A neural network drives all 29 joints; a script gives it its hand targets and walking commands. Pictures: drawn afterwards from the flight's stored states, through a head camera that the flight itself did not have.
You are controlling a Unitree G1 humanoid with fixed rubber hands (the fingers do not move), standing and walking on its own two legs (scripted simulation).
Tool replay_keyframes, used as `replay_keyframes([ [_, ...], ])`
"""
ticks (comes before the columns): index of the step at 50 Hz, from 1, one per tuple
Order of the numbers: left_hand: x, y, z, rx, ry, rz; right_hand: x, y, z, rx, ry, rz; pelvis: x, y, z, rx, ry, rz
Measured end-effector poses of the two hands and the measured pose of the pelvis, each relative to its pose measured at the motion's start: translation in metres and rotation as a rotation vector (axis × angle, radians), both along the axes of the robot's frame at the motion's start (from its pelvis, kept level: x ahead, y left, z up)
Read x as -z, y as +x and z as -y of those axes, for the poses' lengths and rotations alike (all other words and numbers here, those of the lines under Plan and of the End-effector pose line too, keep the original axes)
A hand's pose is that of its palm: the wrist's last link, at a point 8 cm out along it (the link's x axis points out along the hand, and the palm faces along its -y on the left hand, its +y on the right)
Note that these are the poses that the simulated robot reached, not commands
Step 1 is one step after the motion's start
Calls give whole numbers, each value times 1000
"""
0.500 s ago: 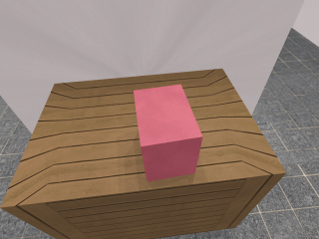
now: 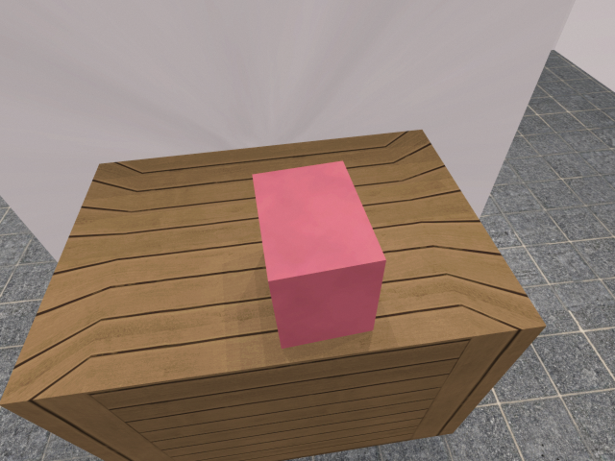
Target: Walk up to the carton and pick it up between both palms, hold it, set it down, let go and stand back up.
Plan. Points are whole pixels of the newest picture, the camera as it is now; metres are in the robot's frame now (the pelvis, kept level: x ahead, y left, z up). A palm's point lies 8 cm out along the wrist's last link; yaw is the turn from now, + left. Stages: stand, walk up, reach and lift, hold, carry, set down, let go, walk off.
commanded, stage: stand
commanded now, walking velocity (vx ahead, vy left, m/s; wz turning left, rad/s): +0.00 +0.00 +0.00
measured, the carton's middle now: (312, 252) +0.46 +0.00 -0.02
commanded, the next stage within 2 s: none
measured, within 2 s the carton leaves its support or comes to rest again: neither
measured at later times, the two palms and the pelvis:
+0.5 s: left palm out of the picture -0.03 +0.20 -0.15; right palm out of the picture -0.06 -0.20 -0.15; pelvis -0.01 +0.00 +0.00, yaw +0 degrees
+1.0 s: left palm out of the picture -0.02 +0.21 -0.15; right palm out of the picture -0.05 -0.20 -0.15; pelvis +0.00 +0.01 +0.00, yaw +0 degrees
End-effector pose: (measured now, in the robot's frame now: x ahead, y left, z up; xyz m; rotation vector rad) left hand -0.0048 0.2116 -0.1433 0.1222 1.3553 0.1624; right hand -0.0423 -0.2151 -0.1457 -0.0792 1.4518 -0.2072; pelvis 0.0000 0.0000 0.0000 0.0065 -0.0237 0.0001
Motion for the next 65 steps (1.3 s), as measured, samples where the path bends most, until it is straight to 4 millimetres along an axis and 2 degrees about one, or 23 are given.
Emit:
replay_keyframes([
  [9,2,-11,5,-3,-15,-37,2,-13,-9,4,19,-36,0,-3,-1,1,0,4],
  [24,4,-23,8,-6,-27,-76,2,-21,-15,0,25,-64,0,-7,-4,-1,0,0],
  [48,5,-18,6,0,-27,-76,3,-8,-17,3,22,-32,0,-3,-5,-4,0,2],
  [65,5,-18,7,-2,-28,-84,2,-9,-17,8,22,-41,0,-3,-5,-5,0,2],
])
